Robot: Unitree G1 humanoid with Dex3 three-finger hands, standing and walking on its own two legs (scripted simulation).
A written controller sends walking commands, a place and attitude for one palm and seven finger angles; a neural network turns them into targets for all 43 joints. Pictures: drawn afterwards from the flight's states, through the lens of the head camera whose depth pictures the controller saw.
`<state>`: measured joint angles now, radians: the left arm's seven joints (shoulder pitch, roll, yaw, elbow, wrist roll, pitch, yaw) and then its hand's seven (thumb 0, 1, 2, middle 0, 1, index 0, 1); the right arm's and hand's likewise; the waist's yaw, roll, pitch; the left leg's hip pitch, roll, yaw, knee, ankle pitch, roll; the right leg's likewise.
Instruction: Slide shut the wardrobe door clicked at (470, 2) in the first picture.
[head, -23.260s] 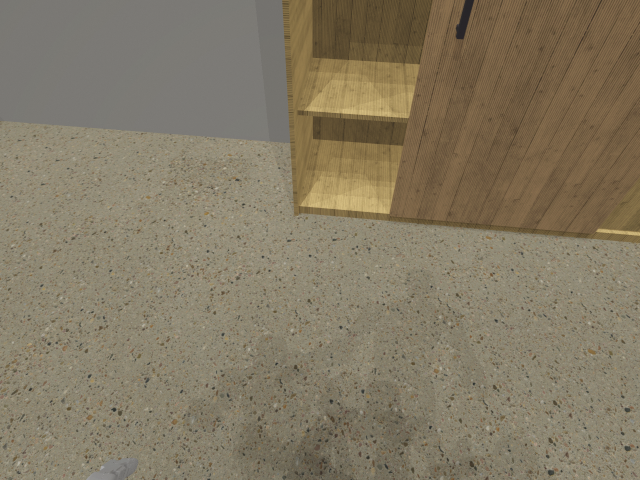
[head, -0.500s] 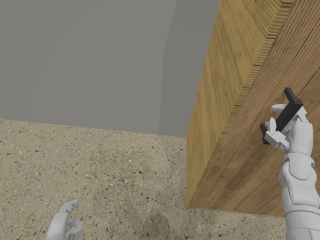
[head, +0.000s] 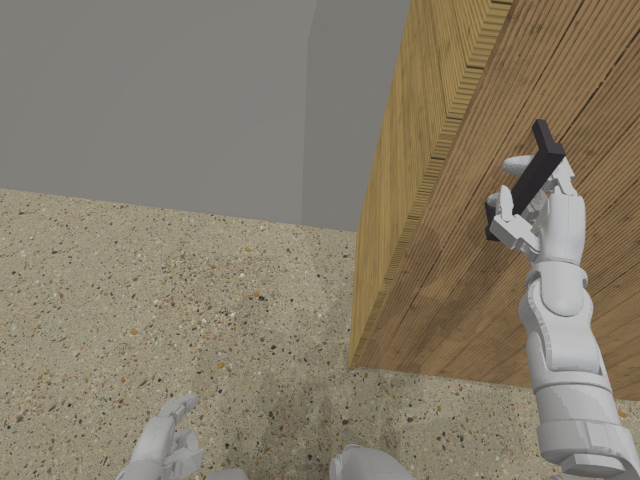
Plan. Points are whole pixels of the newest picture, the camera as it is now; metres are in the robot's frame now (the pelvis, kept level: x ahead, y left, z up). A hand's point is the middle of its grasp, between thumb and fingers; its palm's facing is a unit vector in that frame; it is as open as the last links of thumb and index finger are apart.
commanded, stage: stop walking and hold the door there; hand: right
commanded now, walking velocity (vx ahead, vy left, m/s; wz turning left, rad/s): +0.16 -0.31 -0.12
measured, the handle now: (516, 185) +0.44 -0.22 +0.13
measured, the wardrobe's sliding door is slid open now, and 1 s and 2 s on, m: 0.00 0.00 0.00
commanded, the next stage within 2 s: loosen the grip on the handle in 0.92 s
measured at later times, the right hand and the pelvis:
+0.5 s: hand (507, 222) +0.38 -0.19 +0.13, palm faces +0.02 +0.99 -0.11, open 5.9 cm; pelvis +0.00 -0.09 +0.01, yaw +0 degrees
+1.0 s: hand (506, 221) +0.38 -0.19 +0.13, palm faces +0.07 +0.99 -0.12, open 5.8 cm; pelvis +0.01 -0.08 +0.02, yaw -1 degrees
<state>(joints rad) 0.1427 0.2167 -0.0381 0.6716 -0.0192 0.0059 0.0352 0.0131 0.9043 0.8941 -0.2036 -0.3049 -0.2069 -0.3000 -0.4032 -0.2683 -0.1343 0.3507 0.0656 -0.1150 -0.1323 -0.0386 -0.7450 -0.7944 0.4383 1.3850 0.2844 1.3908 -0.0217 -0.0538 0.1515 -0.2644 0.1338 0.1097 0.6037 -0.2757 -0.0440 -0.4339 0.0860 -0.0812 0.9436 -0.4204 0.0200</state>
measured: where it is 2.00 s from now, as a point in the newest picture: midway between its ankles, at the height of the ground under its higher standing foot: outside the picture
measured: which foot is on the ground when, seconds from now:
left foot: down 0.00-0.14, up 0.16-0.28, down 0.30-1.00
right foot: up 0.00-0.12, down 0.14-1.00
